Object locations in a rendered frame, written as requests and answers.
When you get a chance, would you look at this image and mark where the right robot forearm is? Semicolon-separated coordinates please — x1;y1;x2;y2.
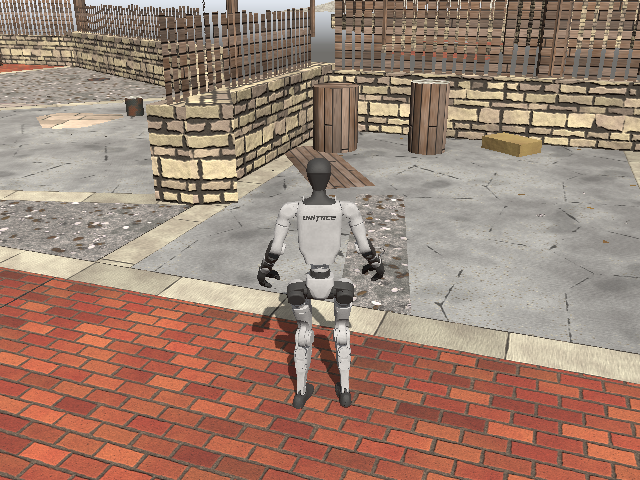
362;238;381;268

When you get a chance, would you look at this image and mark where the robot right foot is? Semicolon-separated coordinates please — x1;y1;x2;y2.
335;382;352;407

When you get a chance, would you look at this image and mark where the right robot upper arm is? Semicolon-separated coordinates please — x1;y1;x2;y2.
340;201;371;254

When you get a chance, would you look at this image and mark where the robot right hand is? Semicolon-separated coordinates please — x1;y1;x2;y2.
362;259;385;281

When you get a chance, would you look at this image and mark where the robot foot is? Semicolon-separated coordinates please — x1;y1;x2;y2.
335;382;352;407
293;383;314;409

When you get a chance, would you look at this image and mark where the left robot forearm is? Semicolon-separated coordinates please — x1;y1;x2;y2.
260;240;279;274

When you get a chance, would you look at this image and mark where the robot left hand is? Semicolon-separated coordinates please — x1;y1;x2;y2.
257;267;280;288

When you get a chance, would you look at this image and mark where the left robot upper arm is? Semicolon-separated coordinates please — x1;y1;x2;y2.
269;201;299;256

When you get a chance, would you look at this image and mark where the robot left foot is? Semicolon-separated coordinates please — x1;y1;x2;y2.
293;383;314;409

